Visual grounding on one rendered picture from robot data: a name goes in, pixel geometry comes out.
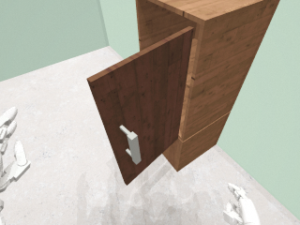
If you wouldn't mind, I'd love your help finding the cupboard door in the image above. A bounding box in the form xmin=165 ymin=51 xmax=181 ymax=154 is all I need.
xmin=86 ymin=26 xmax=194 ymax=185

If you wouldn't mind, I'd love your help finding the handle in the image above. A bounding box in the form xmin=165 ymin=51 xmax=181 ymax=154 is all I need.
xmin=120 ymin=125 xmax=142 ymax=165

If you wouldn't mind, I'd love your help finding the right robot hand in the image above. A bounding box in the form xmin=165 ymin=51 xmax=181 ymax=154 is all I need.
xmin=223 ymin=183 xmax=261 ymax=225

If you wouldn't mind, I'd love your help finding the left robot hand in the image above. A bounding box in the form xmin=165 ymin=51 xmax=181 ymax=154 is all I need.
xmin=0 ymin=107 xmax=31 ymax=193

